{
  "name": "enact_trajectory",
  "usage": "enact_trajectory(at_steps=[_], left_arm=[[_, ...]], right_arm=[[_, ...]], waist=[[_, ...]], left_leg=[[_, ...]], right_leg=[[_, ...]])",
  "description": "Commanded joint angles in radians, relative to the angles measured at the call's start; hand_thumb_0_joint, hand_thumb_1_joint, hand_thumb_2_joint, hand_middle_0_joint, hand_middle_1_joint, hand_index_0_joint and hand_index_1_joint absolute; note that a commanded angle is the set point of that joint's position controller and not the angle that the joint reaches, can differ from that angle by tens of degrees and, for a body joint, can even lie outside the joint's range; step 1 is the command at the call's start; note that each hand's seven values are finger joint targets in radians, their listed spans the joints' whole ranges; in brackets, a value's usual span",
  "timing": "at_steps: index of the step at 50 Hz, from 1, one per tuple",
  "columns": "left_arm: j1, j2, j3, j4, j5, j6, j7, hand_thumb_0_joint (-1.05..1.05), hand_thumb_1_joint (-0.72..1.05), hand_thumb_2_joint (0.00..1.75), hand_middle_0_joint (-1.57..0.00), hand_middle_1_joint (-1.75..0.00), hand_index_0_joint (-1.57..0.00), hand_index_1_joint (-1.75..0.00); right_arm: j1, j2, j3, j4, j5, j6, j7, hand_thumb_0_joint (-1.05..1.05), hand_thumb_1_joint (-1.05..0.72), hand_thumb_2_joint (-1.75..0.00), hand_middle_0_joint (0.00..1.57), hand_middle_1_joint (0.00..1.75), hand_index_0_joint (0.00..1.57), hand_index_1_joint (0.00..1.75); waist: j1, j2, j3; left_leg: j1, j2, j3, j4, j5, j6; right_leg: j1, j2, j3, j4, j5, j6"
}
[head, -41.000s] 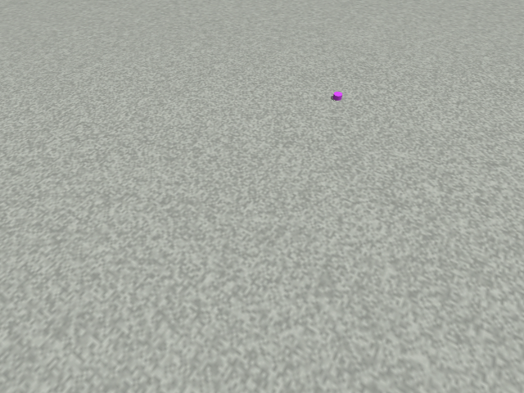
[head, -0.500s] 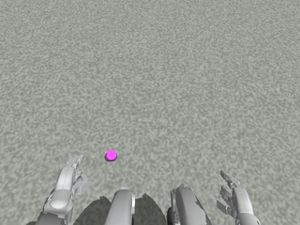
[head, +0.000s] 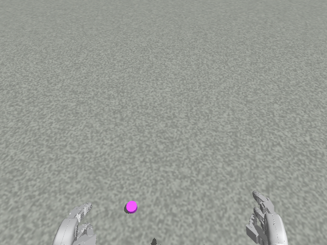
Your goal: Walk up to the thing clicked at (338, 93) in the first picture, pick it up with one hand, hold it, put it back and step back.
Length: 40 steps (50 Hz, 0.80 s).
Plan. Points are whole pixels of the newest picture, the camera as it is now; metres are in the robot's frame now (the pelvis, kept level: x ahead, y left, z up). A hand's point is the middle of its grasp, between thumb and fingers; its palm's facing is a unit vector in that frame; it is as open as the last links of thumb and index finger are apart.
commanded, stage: home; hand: left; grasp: from above
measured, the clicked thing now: (131, 207) +0.43 +0.21 -0.70
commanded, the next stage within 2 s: stand in 1.84 s
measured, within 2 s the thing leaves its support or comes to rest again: neither
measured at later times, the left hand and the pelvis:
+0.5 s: hand (95, 238) +0.16 +0.18 -0.05, palm faces +0.04 -0.98 -0.21, open 7.4 cm; pelvis +0.00 +0.00 +0.00, yaw +0 degrees
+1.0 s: hand (95, 241) +0.15 +0.18 -0.05, palm faces +0.04 -0.98 -0.21, open 7.4 cm; pelvis -0.01 +0.00 +0.00, yaw +0 degrees
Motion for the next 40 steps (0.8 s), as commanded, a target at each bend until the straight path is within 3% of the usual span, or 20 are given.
enact_trajectory(at_steps=[1,6,11,19,29,34,40], left_arm=[[-0.040,0.098,0.058,-0.181,0.008,-0.053,0.001,0.00,0.90,0.90,-0.20,-0.30,-0.20,-0.30],[-0.034,0.106,0.061,-0.198,0.016,-0.058,0.004,0.00,0.90,0.90,-0.20,-0.30,-0.20,-0.30],[-0.033,0.100,0.057,-0.187,0.014,-0.060,0.009,0.00,0.90,0.90,-0.20,-0.30,-0.20,-0.30],[-0.022,0.097,0.057,-0.185,0.008,-0.058,0.007,0.00,0.90,0.90,-0.20,-0.30,-0.20,-0.30],[-0.036,0.101,0.054,-0.181,0.010,-0.047,0.004,0.00,0.90,0.90,-0.20,-0.30,-0.20,-0.30],[-0.035,0.102,0.056,-0.204,0.010,-0.048,0.003,0.00,0.90,0.90,-0.20,-0.30,-0.20,-0.30],[-0.049,0.102,0.050,-0.196,0.012,-0.051,0.002,0.00,0.90,0.90,-0.20,-0.30,-0.20,-0.30]], right_arm=[[-0.047,-0.117,-0.057,-0.145,-0.006,-0.061,-0.011,0.00,-0.90,-0.90,0.20,0.30,0.20,0.30],[-0.049,-0.119,-0.060,-0.138,-0.008,-0.064,-0.008,0.00,-0.90,-0.90,0.20,0.30,0.20,0.30],[-0.059,-0.118,-0.056,-0.138,-0.009,-0.063,-0.008,0.00,-0.90,-0.90,0.20,0.30,0.20,0.30],[-0.052,-0.120,-0.059,-0.133,-0.008,-0.064,-0.010,0.00,-0.90,-0.90,0.20,0.30,0.20,0.30],[-0.058,-0.121,-0.057,-0.136,-0.006,-0.069,-0.011,0.00,-0.90,-0.90,0.20,0.30,0.20,0.30],[-0.046,-0.119,-0.061,-0.133,-0.007,-0.074,-0.011,0.00,-0.90,-0.90,0.20,0.30,0.20,0.30],[-0.054,-0.122,-0.061,-0.135,-0.005,-0.074,-0.012,0.00,-0.90,-0.90,0.20,0.30,0.20,0.30]], waist=[[-0.016,-0.023,-0.062],[-0.011,0.021,-0.090],[-0.004,-0.004,-0.066],[-0.004,0.013,-0.088],[0.000,0.001,-0.040],[-0.005,0.013,-0.080],[-0.005,0.005,-0.041]], left_leg=[[0.068,-0.017,0.032,-0.162,0.253,0.018],[0.094,-0.012,0.026,-0.163,0.309,0.008],[0.069,-0.012,0.024,-0.170,0.257,0.012],[0.086,-0.003,0.015,-0.175,0.295,0.003],[0.048,-0.009,0.028,-0.182,0.179,0.013],[0.072,-0.005,0.025,-0.168,0.250,0.009],[0.059,-0.002,0.025,-0.182,0.191,0.011]], right_leg=[[0.089,0.022,-0.029,-0.142,0.197,-0.018],[0.102,0.022,-0.028,-0.119,0.235,-0.025],[0.101,0.022,-0.030,-0.135,0.196,-0.022],[0.097,0.027,-0.034,-0.112,0.209,-0.028],[0.079,0.022,-0.026,-0.145,0.128,-0.020],[0.090,0.023,-0.026,-0.124,0.181,-0.024],[0.071,0.024,-0.026,-0.134,0.133,-0.021]])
